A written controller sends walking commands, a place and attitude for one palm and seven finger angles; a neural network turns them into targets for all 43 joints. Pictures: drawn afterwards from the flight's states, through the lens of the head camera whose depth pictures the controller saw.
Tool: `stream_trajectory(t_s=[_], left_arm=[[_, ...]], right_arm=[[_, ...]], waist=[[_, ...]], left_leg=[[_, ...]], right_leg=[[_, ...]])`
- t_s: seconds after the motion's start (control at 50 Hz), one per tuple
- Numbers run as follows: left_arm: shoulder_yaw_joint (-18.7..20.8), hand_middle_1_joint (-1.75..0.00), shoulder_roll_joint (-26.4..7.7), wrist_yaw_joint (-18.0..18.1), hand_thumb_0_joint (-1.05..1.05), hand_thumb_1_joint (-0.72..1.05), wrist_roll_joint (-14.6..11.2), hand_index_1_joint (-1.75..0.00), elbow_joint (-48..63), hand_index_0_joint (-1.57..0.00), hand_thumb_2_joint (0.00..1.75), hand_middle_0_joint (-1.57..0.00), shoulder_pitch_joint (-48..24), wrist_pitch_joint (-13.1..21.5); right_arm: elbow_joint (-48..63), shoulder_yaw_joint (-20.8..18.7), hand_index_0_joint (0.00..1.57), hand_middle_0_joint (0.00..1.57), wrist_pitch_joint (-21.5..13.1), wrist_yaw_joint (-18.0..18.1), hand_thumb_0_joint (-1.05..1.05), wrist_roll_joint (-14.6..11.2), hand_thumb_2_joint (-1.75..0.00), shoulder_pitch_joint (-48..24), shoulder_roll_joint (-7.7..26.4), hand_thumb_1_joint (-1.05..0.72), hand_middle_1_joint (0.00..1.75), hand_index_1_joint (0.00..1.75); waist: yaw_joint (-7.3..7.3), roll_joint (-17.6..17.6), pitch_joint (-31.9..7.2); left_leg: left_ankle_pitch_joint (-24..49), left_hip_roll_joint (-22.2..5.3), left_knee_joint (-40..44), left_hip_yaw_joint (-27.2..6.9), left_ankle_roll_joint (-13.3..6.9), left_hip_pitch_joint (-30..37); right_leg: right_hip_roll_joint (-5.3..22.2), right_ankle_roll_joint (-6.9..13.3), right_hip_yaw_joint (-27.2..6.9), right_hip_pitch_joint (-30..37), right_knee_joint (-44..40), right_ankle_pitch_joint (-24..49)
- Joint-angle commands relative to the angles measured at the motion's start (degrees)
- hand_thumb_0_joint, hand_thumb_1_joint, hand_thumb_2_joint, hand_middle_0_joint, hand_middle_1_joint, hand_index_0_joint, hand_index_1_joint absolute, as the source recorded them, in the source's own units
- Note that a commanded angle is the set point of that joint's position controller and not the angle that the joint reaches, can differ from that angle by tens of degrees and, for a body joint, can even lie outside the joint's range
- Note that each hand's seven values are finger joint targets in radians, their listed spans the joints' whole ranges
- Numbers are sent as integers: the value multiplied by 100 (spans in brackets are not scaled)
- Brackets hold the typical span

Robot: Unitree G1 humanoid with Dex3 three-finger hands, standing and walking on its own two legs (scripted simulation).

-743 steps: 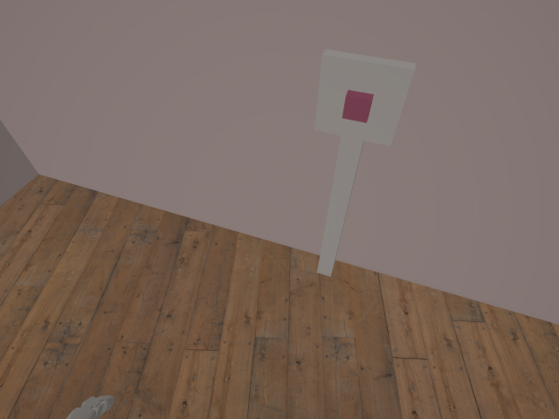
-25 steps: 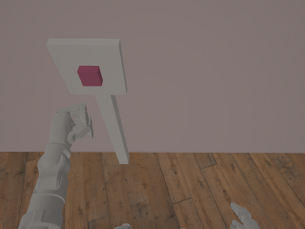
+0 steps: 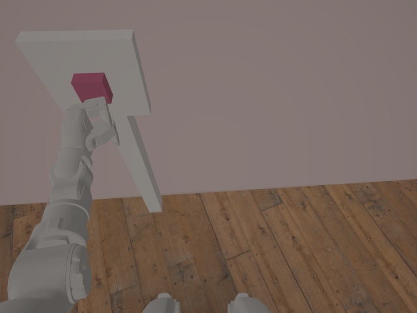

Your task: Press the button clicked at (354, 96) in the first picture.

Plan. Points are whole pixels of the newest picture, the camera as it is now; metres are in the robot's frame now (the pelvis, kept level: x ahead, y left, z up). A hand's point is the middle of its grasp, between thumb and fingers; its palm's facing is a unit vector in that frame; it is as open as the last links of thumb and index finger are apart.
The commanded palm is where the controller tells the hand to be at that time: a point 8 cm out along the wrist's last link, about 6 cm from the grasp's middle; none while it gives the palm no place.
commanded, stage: aim a knuckle at the button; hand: left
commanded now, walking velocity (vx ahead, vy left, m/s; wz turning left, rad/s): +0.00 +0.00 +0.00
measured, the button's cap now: (93, 88) +0.54 +0.22 +0.10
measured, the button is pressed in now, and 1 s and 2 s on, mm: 0 0 13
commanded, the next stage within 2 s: press the button with the knuckle in 0.58 s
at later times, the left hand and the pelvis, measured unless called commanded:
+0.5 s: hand (102, 137) +0.43 +0.19 +0.07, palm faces +0.05 -1.00 -0.02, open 3.1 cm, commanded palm +0.40 +0.24 +0.07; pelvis +0.01 +0.00 +0.01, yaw +0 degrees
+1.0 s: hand (109, 124) +0.46 +0.18 +0.07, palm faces +0.05 -1.00 -0.02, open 3.1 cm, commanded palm +0.43 +0.23 +0.07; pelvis +0.01 +0.01 +0.00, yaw +0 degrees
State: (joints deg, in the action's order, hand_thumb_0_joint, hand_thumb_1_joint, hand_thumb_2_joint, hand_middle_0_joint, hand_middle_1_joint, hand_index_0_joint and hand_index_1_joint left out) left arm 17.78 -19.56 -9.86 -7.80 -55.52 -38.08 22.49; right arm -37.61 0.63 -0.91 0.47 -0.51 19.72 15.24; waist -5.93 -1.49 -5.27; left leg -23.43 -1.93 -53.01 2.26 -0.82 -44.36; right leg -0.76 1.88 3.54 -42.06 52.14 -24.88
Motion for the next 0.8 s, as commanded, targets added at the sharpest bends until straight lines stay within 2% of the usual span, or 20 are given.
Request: stream_trajectory(t_s=[0.0,0.06,0.08,0.14,0.16,0.18,0.22,0.24,0.28,0.3,0.36,0.42,0.46,0.52,0.58,0.62,0.66,0.72,0.76,0.78], left_arm=[[325,-150,-1186,-9,0,90,-93,-150,1043,-130,90,-130,-1598,379],[364,-150,-1311,73,0,90,-78,-150,1428,-130,90,-130,-2017,515],[492,-150,-1468,105,0,90,-48,-150,1451,-130,90,-130,-1884,563],[443,-150,-1460,164,0,90,-37,-150,2007,-130,90,-130,-1965,738],[346,-150,-1341,152,0,90,-37,-150,1973,-130,90,-130,-1875,733],[402,-150,-1422,155,0,90,-41,-150,1990,-130,90,-130,-1876,733],[206,-150,-1188,83,0,90,-60,-150,1864,-130,90,-130,-1612,626],[159,-150,-1072,51,0,90,-107,-150,1669,-130,90,-130,-1598,538],[168,-150,-1108,-52,0,90,-154,-150,1276,-130,90,-130,-1486,351],[206,-150,-1147,-102,0,90,-172,-150,1193,-130,90,-130,-1410,291],[284,-150,-1189,-181,0,90,-225,-150,1412,-130,90,-130,-1353,286],[-69,-150,-798,-193,0,90,-258,-150,1952,-130,90,-130,-1537,472],[-58,-150,-844,-132,0,90,-248,-150,1987,-130,90,-130,-1623,538],[1,-150,-914,-47,0,90,-212,-150,1818,-130,90,-130,-1609,513],[8,-150,-970,4,0,90,-148,-150,1817,-130,90,-130,-1738,467],[-158,-150,-760,29,0,90,-128,-150,2045,-130,90,-130,-1810,482],[0,-150,-931,61,0,90,-150,-150,2023,-130,90,-130,-1579,464],[-121,-150,-818,107,0,90,-145,-150,1745,-130,90,-130,-1979,434],[-8,-150,-934,145,0,90,-103,-150,1521,-130,90,-130,-2118,402],[24,-150,-948,148,0,90,-94,-150,1377,-130,90,-130,-2057,380]], right_arm=[[668,-302,20,20,-89,17,0,1,-90,424,829,-90,30,30],[694,-305,20,20,-29,29,0,-5,-90,421,810,-90,30,30],[700,-320,20,20,-14,40,0,-6,-90,438,820,-90,30,30],[711,-322,20,20,-9,49,0,-4,-90,412,773,-90,30,30],[701,-304,20,20,-10,47,0,-16,-90,389,746,-90,30,30],[657,-312,20,20,-9,54,0,-10,-90,412,776,-90,30,30],[672,-306,20,20,4,55,0,-28,-90,399,773,-90,30,30],[635,-304,20,20,4,62,0,-42,-90,394,761,-90,30,30],[610,-287,20,20,27,73,0,-66,-90,408,809,-90,30,30],[640,-293,20,20,37,80,0,-79,-90,393,819,-90,30,30],[724,-294,20,20,50,79,0,-75,-90,363,810,-90,30,30],[789,-288,20,20,14,49,0,-75,-90,286,722,-90,30,30],[719,-298,20,20,11,39,0,-70,-90,277,747,-90,30,30],[705,-310,20,20,27,50,0,-71,-90,267,795,-90,30,30],[688,-296,20,20,25,68,0,-79,-90,208,786,-90,30,30],[707,-310,20,20,6,44,0,-64,-90,214,772,-90,30,30],[714,-299,20,20,5,46,0,-60,-90,202,790,-90,30,30],[644,-271,20,20,8,62,0,-59,-90,209,790,-90,30,30],[593,-275,20,20,9,69,0,-54,-90,231,804,-90,30,30],[593,-272,20,20,18,70,0,-44,-90,269,816,-90,30,30]], waist=[[156,172,-2245],[76,109,-2260],[139,97,-2300],[141,-304,-2639],[106,-422,-2527],[99,-344,-2538],[54,-234,-2407],[10,-127,-2249],[-15,183,-1826],[17,178,-1744],[124,79,-2048],[77,-321,-2254],[35,-315,-2187],[0,42,-2000],[26,-313,-2031],[22,-490,-2286],[109,-389,-2350],[-55,-97,-2008],[-56,-184,-1926],[-43,-37,-1974]], left_leg=[[1604,183,539,-225,-100,1198],[1497,183,534,-200,-130,1158],[1461,186,538,-205,-119,1152],[1739,173,531,-211,-112,1539],[1760,164,544,-212,-102,1618],[1802,145,541,-239,-98,1670],[1852,140,564,-250,-105,1657],[1763,139,579,-222,-111,1592],[1428,154,646,-205,-122,1240],[1348,173,658,-185,-126,1157],[1589,180,661,-188,-122,1335],[1996,157,582,-236,-104,1787],[2006,131,552,-295,-83,1879],[1772,131,570,-335,-93,1696],[1731,145,595,-337,-63,1757],[2047,127,546,-396,-47,2121],[2098,115,562,-417,-17,2098],[1807,113,583,-436,-38,1819],[1681,118,586,-421,-34,1739],[1646,126,580,-429,-42,1692]], right_leg=[[-103,-105,-326,1139,-681,2095],[-101,-135,-399,1167,-703,2075],[-105,-122,-411,1228,-696,2017],[-120,-107,-426,1301,-665,2238],[-126,-100,-407,1219,-695,2234],[-134,-99,-380,1187,-681,2234],[-149,-90,-346,1166,-708,2277],[-143,-117,-352,1128,-772,2267],[-128,-138,-355,1112,-876,2073],[-114,-138,-390,1149,-916,2041],[-102,-108,-363,1307,-847,2240],[-133,-69,-309,1108,-752,2397],[-143,-75,-279,930,-740,2295],[-147,-88,-254,873,-750,2079],[-116,-73,-254,811,-734,2008],[-133,-49,-208,672,-678,2064],[-139,-48,-208,801,-678,2110],[-150,-68,-186,667,-706,1920],[-142,-75,-193,579,-705,1819],[-142,-76,-191,612,-704,1794]])
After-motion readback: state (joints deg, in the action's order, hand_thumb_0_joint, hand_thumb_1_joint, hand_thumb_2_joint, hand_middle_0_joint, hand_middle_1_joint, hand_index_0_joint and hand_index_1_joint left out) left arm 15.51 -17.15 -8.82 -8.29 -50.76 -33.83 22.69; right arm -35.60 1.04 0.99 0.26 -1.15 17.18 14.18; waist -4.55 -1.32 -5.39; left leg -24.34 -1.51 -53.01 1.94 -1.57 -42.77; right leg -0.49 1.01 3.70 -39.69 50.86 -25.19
